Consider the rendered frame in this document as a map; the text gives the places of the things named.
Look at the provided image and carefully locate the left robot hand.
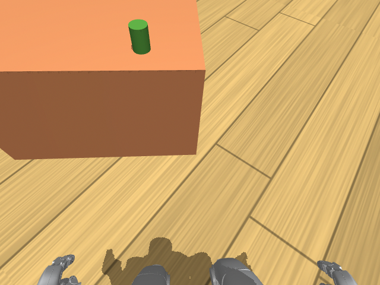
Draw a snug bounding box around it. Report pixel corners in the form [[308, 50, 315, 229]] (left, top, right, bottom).
[[37, 255, 81, 285]]

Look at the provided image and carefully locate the can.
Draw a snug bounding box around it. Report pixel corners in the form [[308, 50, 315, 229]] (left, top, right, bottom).
[[128, 19, 151, 55]]

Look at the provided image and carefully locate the right robot hand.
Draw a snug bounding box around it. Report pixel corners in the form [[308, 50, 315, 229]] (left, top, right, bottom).
[[317, 261, 358, 285]]

